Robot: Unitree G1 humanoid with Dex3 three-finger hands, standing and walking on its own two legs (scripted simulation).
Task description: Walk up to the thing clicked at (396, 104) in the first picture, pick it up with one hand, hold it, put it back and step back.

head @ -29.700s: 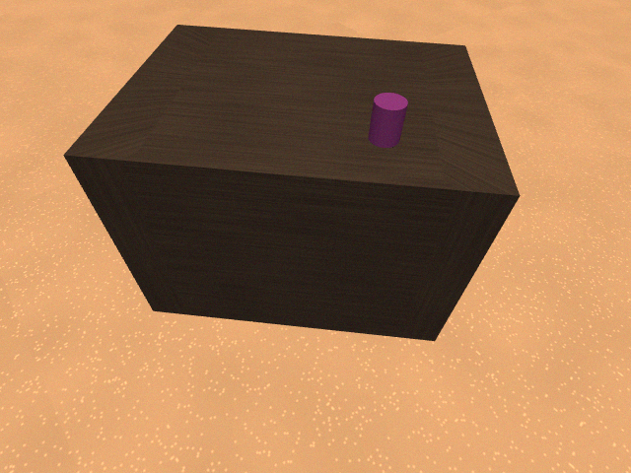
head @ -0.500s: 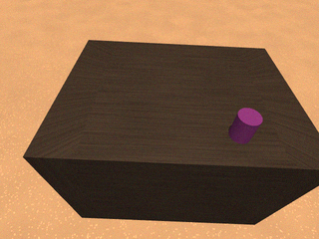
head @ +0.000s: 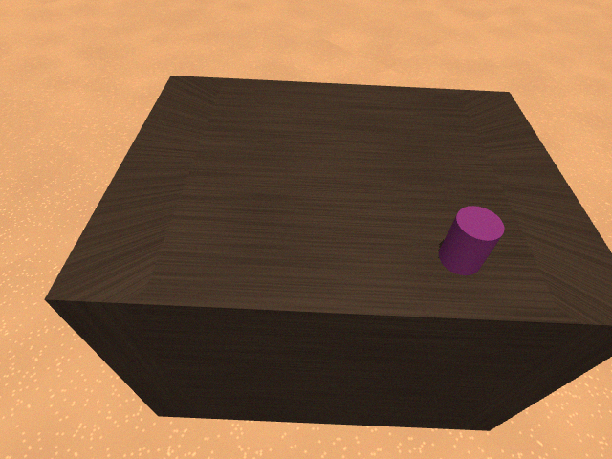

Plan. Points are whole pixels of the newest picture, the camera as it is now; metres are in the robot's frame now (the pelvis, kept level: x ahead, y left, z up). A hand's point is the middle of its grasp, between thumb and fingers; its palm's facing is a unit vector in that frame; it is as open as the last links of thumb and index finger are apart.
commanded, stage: stand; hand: right
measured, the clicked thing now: (469, 241) +0.47 -0.29 -0.03
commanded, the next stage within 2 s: step back in 0.04 s
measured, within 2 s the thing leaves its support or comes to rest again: neither
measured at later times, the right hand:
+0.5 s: hand out of the picture +0.00 -0.21 -0.16, palm faces -0.05 +0.90 -0.42, open 7.4 cm
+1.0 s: hand out of the picture -0.04 -0.21 -0.17, palm faces -0.03 +0.91 -0.40, open 7.4 cm
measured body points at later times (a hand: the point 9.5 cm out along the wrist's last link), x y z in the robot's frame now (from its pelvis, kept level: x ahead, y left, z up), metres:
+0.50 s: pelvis -0.05 +0.06 -0.02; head +0.04 +0.08 +0.42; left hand +0.09 +0.37 -0.16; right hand +0.00 -0.26 -0.13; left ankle -0.05 +0.15 -0.75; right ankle -0.09 -0.09 -0.67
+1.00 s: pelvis -0.13 +0.07 -0.02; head -0.06 +0.06 +0.42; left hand +0.01 +0.37 -0.13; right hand -0.04 -0.25 -0.15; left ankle -0.16 +0.21 -0.72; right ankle -0.08 -0.06 -0.75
